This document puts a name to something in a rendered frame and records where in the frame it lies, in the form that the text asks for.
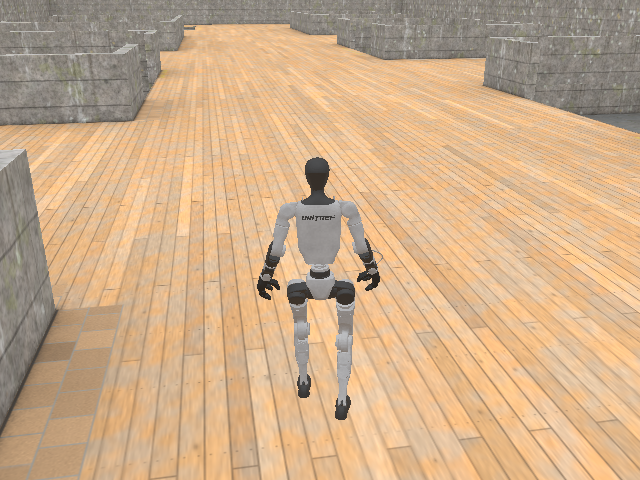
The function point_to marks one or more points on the robot head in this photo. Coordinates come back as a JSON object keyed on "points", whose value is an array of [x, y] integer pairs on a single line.
{"points": [[317, 173]]}

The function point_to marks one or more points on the robot left hand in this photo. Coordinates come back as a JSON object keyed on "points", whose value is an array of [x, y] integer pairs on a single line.
{"points": [[266, 284]]}

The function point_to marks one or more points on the left robot upper arm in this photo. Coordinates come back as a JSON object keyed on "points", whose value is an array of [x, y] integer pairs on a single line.
{"points": [[286, 212]]}

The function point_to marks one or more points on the right robot upper arm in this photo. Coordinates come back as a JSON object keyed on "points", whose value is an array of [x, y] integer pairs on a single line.
{"points": [[349, 210]]}

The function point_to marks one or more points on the right robot shin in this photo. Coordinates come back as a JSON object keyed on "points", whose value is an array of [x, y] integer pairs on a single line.
{"points": [[344, 362]]}

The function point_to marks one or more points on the robot right hand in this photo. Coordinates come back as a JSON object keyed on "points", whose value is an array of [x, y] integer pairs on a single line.
{"points": [[375, 279]]}

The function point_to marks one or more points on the robot right forearm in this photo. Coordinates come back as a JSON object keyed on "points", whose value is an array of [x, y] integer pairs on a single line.
{"points": [[369, 260]]}

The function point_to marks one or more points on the robot left forearm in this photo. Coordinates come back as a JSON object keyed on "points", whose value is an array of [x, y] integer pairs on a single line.
{"points": [[269, 265]]}

